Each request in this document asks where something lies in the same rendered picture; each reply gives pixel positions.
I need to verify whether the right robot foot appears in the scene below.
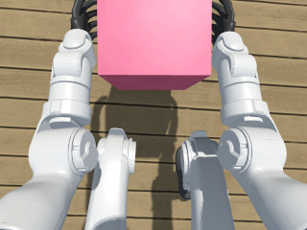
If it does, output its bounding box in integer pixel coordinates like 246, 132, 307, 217
175, 146, 191, 200

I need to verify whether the robot right upper arm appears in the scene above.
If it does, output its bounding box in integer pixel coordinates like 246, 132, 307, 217
216, 126, 307, 230

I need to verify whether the right robot hand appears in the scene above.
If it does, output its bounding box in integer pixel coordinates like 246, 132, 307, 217
211, 0, 236, 46

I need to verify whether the robot left upper arm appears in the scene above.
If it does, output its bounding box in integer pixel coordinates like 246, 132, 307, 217
0, 126, 99, 230

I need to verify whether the left robot hand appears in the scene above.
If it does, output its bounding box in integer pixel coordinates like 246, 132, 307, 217
70, 0, 98, 40

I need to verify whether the left robot forearm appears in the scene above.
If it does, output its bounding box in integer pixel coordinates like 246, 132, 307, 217
28, 29, 97, 167

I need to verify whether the carton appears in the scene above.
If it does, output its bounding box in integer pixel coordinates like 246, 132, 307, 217
97, 0, 212, 90

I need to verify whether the right robot forearm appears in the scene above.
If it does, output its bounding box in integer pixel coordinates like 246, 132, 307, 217
211, 31, 281, 136

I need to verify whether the left robot shin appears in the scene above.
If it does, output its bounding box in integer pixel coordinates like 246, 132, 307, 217
97, 127, 128, 155

